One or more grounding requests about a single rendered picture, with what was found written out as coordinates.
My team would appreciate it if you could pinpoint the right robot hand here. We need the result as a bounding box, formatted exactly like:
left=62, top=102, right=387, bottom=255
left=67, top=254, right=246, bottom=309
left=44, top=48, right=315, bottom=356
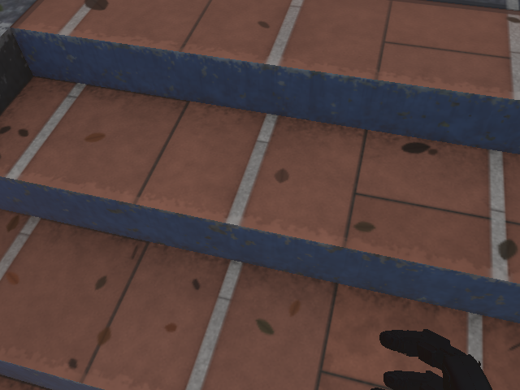
left=371, top=329, right=492, bottom=390

